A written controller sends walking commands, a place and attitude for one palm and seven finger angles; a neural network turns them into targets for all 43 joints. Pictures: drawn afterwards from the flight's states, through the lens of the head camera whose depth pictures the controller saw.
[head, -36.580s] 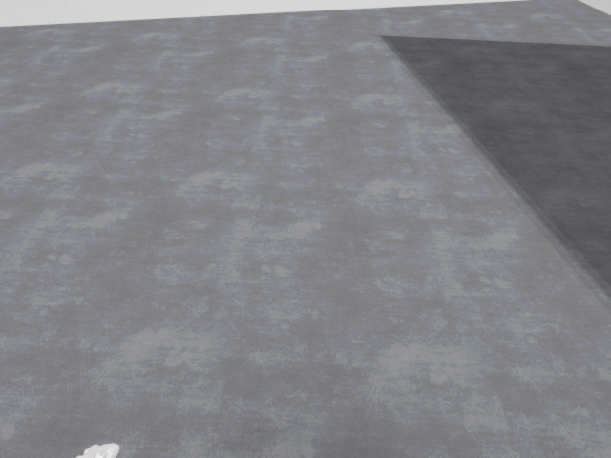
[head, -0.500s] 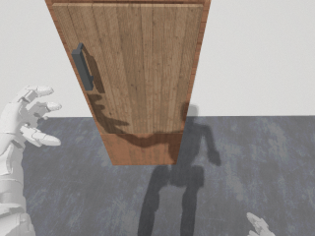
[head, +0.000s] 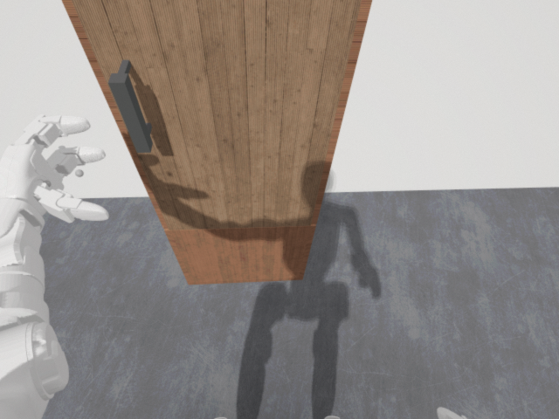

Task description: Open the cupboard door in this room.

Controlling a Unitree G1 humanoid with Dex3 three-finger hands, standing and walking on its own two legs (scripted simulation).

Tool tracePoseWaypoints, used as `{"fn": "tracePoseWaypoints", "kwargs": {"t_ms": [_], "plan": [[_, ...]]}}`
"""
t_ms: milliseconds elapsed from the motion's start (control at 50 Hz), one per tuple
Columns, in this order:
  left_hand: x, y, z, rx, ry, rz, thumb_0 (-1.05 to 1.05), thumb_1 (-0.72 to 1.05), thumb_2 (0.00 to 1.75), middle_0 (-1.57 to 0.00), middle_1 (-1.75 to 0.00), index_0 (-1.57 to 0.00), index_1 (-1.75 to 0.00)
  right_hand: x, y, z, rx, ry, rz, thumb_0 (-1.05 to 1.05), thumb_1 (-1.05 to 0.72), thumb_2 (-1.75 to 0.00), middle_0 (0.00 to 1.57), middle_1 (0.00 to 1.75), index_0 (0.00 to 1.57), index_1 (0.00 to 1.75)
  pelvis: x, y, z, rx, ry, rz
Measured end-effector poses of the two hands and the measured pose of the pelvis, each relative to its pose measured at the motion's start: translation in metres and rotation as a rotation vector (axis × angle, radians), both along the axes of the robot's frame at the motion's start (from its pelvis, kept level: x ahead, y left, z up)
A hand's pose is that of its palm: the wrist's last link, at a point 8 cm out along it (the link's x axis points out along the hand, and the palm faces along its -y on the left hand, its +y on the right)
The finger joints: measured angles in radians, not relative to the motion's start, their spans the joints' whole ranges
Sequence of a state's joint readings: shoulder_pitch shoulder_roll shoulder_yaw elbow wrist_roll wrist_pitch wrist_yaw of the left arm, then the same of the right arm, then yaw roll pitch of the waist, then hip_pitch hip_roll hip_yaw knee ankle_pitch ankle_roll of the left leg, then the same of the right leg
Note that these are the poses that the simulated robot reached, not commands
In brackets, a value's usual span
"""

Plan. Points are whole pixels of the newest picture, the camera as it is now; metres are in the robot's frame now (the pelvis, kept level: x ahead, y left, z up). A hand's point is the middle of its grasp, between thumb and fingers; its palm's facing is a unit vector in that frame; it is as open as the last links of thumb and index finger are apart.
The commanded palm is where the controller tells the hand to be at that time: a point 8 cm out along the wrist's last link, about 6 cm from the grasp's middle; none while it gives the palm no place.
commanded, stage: move the hooked fingers beside the handle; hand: left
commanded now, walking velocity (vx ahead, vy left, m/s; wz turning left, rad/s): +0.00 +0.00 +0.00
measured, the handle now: (135, 108) +0.57 +0.24 +0.10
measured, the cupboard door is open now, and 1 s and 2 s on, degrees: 0 0 0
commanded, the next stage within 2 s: slide the fingers in behind the handle in 1.64 s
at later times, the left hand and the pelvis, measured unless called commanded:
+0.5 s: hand (80, 141) +0.47 +0.29 +0.12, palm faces +0.06 -1.00 +0.00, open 14.0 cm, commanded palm +0.46 +0.34 +0.11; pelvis +0.00 +0.00 -0.01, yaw -1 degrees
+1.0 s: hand (76, 134) +0.50 +0.32 +0.10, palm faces +0.07 -1.00 +0.01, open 14.0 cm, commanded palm +0.48 +0.35 +0.10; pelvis +0.01 +0.01 -0.01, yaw -2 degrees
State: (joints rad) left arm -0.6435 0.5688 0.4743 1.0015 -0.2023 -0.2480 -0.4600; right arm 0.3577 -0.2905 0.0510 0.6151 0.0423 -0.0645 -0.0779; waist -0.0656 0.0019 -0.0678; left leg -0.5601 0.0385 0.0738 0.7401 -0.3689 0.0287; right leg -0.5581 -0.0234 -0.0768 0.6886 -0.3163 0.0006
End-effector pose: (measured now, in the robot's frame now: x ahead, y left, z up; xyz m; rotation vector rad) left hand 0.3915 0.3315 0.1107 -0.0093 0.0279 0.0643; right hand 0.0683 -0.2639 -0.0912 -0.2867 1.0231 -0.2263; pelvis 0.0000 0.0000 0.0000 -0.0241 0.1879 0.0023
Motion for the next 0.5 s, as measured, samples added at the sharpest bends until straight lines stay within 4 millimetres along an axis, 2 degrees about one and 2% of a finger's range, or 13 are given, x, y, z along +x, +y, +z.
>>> {"fn": "tracePoseWaypoints", "kwargs": {"t_ms": [200, 500], "plan": [[0.019, 0.005, 0.002, 0.011, -0.006, 0.005, -0.01, -0.50, 0.30, -0.30, -1.20, -0.30, -1.20, -0.020, -0.003, -0.005, -0.012, 0.083, -0.026, 0.01, -0.90, -0.90, 0.20, 0.30, 0.21, 0.30, -0.001, 0.001, -0.003, -0.006, 0.027, -0.001], [0.055, 0.014, 0.006, 0.013, -0.004, -0.004, -0.01, -0.50, 0.30, -0.30, -1.20, -0.30, -1.20, -0.068, -0.012, -0.005, -0.055, 0.250, -0.097, 0.01, -0.90, -0.90, 0.20, 0.30, 0.21, 0.30, -0.003, 0.000, -0.009, -0.017, 0.090, -0.005]]}}
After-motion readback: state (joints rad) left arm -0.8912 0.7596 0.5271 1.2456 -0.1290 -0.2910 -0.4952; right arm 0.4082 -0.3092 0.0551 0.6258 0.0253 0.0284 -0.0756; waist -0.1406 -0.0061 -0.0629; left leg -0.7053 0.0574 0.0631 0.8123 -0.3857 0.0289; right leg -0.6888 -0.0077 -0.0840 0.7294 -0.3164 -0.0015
